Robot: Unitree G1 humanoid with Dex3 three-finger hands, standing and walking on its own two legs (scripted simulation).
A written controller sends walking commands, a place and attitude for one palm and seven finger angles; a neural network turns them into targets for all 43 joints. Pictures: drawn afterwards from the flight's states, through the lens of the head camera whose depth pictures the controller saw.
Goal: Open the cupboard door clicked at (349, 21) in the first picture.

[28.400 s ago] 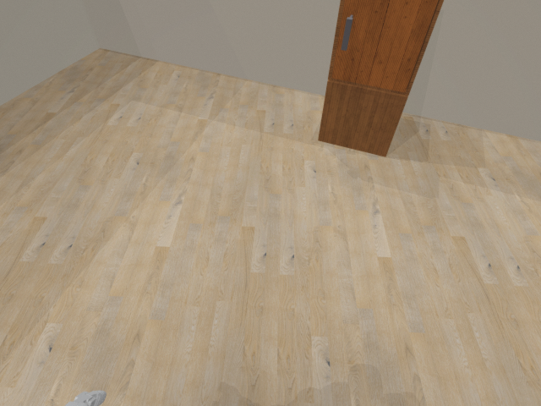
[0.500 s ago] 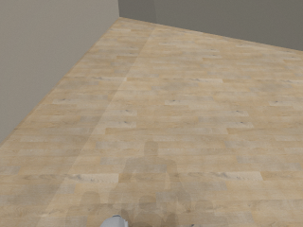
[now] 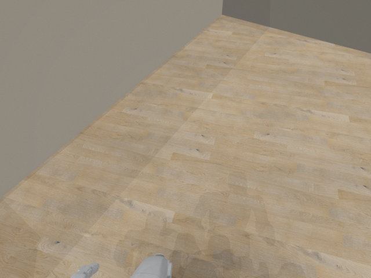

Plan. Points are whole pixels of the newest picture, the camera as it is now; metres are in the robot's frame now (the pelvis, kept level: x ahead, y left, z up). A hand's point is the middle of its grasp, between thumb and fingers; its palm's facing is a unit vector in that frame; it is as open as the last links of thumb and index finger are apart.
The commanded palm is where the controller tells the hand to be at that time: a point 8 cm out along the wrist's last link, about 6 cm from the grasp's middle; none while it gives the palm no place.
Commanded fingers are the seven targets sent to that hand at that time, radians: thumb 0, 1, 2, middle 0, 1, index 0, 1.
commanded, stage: turn to face it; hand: left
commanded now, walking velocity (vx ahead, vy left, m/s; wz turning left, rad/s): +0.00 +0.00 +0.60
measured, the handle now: out of the picture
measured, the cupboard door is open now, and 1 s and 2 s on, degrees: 49 49 49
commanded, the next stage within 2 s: none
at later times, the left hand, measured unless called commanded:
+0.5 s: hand out of the picture +0.05 +0.21 -0.16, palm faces +0.34 -0.89 -0.31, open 7.4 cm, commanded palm none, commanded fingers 0.00 0.90 0.90 -0.20 -0.30 -0.20 -0.30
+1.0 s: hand out of the picture -0.03 +0.17 -0.17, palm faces +0.61 -0.75 -0.25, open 7.4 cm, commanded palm none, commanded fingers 0.00 0.90 0.90 -0.20 -0.30 -0.20 -0.30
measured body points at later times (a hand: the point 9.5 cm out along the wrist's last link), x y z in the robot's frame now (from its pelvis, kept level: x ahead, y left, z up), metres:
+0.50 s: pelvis +0.03 -0.04 -0.01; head +0.08 -0.03 +0.44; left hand +0.03 +0.25 -0.13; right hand +0.21 -0.25 -0.15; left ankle +0.00 +0.12 -0.73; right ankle +0.07 -0.16 -0.72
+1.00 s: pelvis +0.04 -0.05 +0.00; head +0.08 +0.00 +0.44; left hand -0.06 +0.21 -0.16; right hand +0.28 -0.19 -0.13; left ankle -0.02 +0.05 -0.73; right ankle +0.10 -0.18 -0.67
